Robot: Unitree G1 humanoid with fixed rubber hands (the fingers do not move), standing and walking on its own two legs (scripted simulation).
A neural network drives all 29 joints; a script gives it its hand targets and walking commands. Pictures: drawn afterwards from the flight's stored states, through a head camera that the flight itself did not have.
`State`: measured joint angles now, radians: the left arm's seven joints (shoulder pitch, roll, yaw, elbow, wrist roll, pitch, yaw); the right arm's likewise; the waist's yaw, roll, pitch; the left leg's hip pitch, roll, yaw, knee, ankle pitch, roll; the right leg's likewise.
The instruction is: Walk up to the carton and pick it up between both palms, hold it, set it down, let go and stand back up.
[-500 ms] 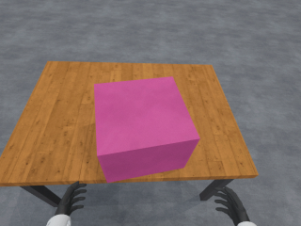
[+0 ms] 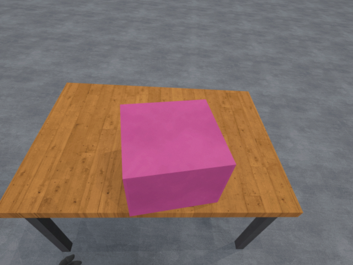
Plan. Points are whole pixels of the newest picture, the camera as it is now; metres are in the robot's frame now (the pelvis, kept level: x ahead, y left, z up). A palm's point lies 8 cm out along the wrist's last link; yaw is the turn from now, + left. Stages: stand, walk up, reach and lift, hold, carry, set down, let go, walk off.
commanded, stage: stand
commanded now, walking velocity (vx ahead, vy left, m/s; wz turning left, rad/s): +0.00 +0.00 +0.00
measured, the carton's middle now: (169, 154) +0.47 +0.01 -0.10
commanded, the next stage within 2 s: none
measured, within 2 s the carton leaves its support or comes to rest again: neither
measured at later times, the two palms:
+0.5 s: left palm out of the picture -0.02 +0.26 -0.14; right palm out of the picture -0.04 -0.24 -0.13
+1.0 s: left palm out of the picture -0.03 +0.22 -0.15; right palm out of the picture -0.05 -0.22 -0.14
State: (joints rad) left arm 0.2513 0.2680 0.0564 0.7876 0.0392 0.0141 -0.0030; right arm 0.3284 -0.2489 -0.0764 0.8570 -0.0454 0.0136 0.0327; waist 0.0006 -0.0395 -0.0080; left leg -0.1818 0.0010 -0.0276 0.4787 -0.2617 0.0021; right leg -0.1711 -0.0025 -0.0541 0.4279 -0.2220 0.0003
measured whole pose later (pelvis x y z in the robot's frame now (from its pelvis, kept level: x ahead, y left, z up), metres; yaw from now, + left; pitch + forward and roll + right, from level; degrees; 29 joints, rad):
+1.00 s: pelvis -0.02 +0.00 +0.00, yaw +3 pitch -2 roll -1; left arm 0.28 0.16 0.05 1.15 0.02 0.01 0.02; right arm 0.39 -0.13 -0.03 1.08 -0.03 0.00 -0.03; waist -0.01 -0.02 0.02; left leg -0.19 -0.03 -0.07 0.43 -0.20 0.01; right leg -0.16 -0.03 -0.10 0.38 -0.18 0.00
